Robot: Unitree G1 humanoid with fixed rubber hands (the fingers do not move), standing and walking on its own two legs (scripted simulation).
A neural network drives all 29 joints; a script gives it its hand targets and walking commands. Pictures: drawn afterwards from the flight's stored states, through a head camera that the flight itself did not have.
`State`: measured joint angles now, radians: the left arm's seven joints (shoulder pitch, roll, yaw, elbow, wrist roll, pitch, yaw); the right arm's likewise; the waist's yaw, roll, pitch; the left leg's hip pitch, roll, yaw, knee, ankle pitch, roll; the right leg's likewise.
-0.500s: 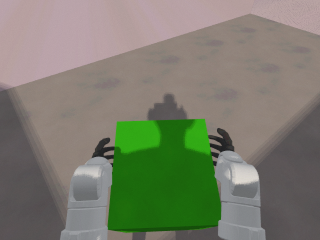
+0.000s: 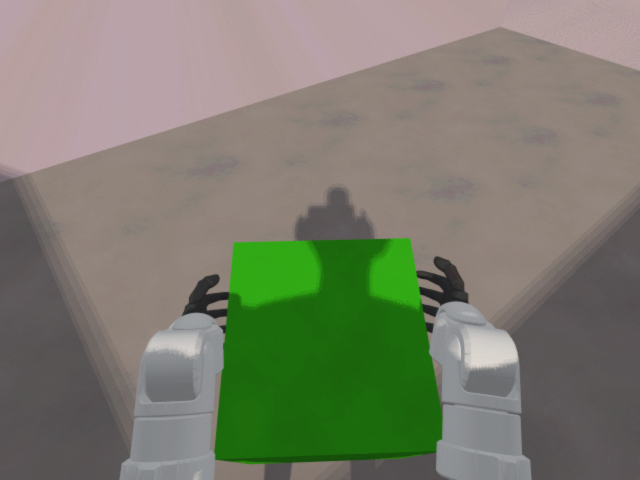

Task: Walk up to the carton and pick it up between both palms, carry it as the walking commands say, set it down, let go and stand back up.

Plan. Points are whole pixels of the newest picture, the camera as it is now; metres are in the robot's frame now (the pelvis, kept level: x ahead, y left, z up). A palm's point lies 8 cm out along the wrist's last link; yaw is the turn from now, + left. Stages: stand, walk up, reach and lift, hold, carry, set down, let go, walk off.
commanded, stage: carry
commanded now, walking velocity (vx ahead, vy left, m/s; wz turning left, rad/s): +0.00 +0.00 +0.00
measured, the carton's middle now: (324, 359) +0.30 +0.00 -0.02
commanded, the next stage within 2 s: none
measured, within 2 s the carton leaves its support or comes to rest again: neither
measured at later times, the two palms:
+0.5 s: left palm (197, 332) +0.28 +0.15 +0.07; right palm (450, 317) +0.30 -0.15 +0.09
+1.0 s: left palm (222, 329) +0.28 +0.12 +0.09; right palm (481, 320) +0.29 -0.18 +0.10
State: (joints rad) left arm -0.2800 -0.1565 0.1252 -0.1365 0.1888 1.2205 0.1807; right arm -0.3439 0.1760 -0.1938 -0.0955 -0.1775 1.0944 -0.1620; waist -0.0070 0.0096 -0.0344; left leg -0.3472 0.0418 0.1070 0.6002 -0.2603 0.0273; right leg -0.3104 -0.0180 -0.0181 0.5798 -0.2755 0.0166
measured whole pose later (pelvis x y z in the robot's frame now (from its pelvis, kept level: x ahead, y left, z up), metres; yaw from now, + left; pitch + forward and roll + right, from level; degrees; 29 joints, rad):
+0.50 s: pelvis +0.00 +0.00 +0.00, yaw +0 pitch +0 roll -1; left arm -0.28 -0.16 0.13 -0.15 0.19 1.22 0.18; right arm -0.34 0.18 -0.19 -0.10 -0.18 1.10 -0.16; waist -0.01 0.01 -0.03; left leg -0.35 0.04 0.11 0.60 -0.26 0.03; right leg -0.31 -0.02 -0.02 0.58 -0.28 0.02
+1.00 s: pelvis +0.00 -0.02 +0.00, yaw -1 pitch +1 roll +0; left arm -0.28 -0.16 0.10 -0.25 0.19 1.34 0.20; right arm -0.34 0.17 -0.18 -0.22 -0.14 1.23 -0.19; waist 0.00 0.01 -0.03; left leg -0.35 0.08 0.11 0.60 -0.26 -0.01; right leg -0.32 0.02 -0.02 0.58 -0.27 -0.02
